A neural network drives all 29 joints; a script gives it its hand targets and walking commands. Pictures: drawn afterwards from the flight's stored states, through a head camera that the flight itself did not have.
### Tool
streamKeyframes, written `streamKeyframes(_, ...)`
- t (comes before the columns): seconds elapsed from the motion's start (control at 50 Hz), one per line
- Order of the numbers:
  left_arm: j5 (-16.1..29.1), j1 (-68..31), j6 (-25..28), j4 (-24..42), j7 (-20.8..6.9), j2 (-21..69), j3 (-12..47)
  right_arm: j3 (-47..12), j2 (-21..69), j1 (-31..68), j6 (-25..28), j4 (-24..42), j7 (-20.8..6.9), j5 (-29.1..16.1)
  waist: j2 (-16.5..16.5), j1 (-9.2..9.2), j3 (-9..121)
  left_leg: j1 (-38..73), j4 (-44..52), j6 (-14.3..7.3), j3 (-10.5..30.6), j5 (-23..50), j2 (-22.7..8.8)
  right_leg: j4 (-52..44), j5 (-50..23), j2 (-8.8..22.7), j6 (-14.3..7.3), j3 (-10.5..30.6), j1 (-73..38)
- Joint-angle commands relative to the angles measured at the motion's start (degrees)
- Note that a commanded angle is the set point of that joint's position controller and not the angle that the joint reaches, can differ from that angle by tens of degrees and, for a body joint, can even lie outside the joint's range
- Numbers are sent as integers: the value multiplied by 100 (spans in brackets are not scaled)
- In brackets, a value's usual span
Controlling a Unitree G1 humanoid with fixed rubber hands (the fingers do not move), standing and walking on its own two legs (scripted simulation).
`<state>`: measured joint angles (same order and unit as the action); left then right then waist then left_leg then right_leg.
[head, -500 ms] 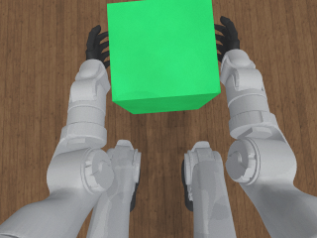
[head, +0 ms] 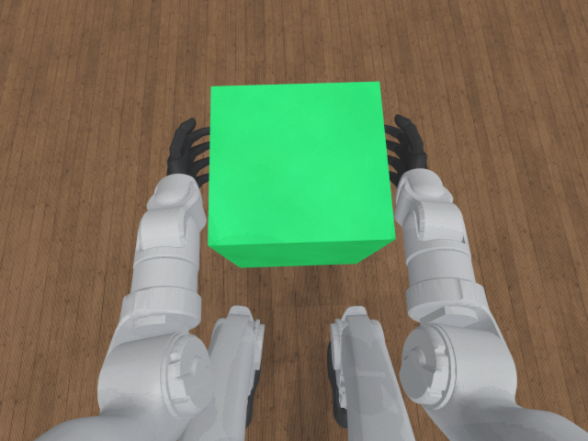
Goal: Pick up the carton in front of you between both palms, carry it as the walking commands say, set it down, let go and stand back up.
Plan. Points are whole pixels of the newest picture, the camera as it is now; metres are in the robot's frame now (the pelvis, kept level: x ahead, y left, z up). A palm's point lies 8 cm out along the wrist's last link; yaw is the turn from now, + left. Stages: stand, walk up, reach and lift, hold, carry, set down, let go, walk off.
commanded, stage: reach and lift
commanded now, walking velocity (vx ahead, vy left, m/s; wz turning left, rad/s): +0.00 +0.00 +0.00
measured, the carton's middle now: (297, 191) +0.46 +0.00 -0.11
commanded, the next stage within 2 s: hold in 1.92 s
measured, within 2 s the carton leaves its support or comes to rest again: neither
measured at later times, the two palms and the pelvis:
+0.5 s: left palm (126, 156) +0.40 +0.15 +0.12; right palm (474, 158) +0.41 -0.15 +0.12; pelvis +0.05 +0.00 +0.14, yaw -1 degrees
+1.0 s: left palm out of the picture +0.37 +0.15 +0.25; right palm out of the picture +0.36 -0.15 +0.25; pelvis +0.07 +0.00 +0.22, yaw -1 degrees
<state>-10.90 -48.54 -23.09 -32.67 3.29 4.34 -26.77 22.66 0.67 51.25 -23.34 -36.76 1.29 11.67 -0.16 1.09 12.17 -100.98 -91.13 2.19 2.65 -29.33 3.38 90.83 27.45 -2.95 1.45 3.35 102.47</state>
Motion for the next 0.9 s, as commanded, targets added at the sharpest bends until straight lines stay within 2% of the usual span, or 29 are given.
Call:
streamKeyframes(0.0,1004,-3578,64,-298,-1503,6128,3526,-3227,6515,3287,115,-159,-1343,-1005,279,77,5132,2952,1341,-25,-506,1256,712,-1249,-1233,-691,-8,-490,-3831)
streamKeyframes(0.24,800,-2265,253,-343,-1510,6241,3601,-3236,6646,1944,316,-105,-1228,-777,140,-10,3972,4252,2648,-82,-242,1392,647,-2610,-1407,-626,-86,-163,-5236)
streamKeyframes(0.52,717,-705,217,15,-1508,6300,4046,-3695,6675,497,276,388,-1269,-763,60,-39,2761,6498,4387,-163,107,2188,446,-4334,-2136,-468,-153,111,-7220)
streamKeyframes(0.74,795,289,-301,541,-1559,6248,4406,-4042,6546,-497,-246,1005,-1352,-894,-8,-104,1569,8297,5782,-182,239,2951,257,-5714,-2801,-318,-163,161,-8758)
streamKeyframes(0.82,847,496,-607,885,-1579,6196,4566,-4172,6494,-691,-564,1366,-1390,-960,-14,-123,1095,8811,6263,-184,247,2982,206,-6189,-2806,-275,-150,150,-9240)
streamKeyframes(0.88,817,603,-834,946,-1597,6125,4463,-4099,6343,-764,-811,1501,-1419,-917,-39,-121,554,8998,6587,-192,253,2717,169,-6497,-2541,-243,-152,138,-9412)
